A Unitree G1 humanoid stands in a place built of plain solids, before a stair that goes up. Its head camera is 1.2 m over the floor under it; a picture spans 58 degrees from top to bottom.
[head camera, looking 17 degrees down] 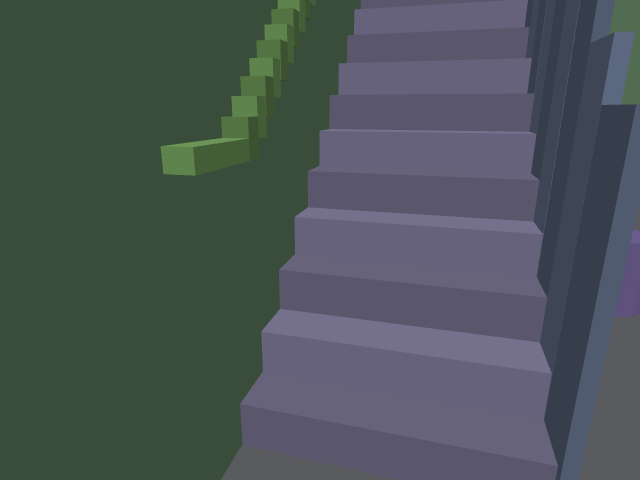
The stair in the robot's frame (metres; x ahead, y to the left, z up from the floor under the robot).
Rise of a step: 0.18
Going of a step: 0.21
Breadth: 1.04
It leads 16 degrees to the right of straight ahead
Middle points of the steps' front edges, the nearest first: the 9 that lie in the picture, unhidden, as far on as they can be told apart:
1.17 -0.21 0.18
1.38 -0.27 0.36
1.58 -0.32 0.54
1.78 -0.38 0.72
1.98 -0.44 0.91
2.18 -0.49 1.09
2.38 -0.55 1.27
2.58 -0.61 1.45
2.78 -0.67 1.63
